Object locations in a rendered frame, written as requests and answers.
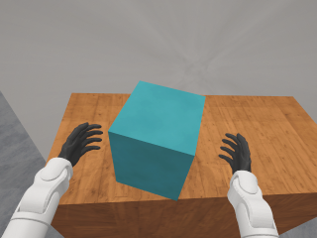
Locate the pedestal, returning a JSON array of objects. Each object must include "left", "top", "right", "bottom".
[{"left": 46, "top": 92, "right": 317, "bottom": 238}]

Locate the robot left hand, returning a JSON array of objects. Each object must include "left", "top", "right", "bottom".
[{"left": 57, "top": 122, "right": 103, "bottom": 167}]

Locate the robot right hand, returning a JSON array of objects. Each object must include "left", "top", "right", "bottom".
[{"left": 218, "top": 133, "right": 252, "bottom": 175}]

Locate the carton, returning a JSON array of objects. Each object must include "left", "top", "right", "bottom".
[{"left": 108, "top": 80, "right": 206, "bottom": 201}]

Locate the right robot forearm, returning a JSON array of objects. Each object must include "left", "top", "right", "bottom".
[{"left": 227, "top": 171, "right": 279, "bottom": 238}]

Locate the left robot forearm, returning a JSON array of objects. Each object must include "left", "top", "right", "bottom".
[{"left": 1, "top": 157, "right": 73, "bottom": 238}]

